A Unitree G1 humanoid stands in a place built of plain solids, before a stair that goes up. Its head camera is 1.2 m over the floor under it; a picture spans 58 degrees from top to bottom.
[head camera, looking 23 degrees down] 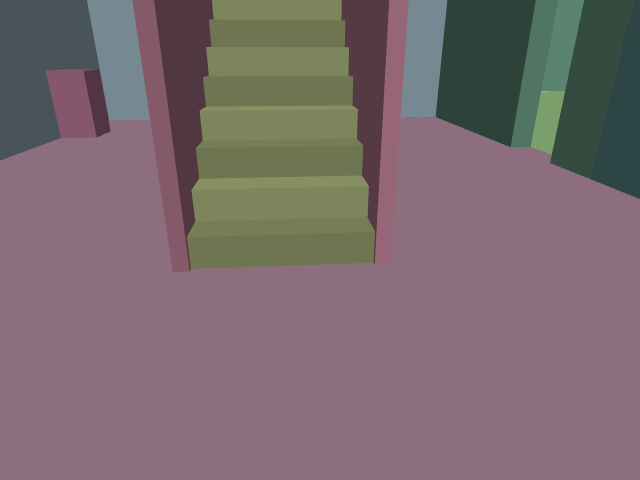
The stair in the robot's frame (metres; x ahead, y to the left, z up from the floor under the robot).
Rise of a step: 0.21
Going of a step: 0.27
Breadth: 1.14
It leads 4 degrees to the left of straight ahead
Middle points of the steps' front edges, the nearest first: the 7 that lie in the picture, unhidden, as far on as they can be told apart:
2.41 0.23 0.21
2.68 0.25 0.42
2.95 0.27 0.63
3.22 0.29 0.85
3.49 0.31 1.06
3.76 0.33 1.27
4.04 0.35 1.48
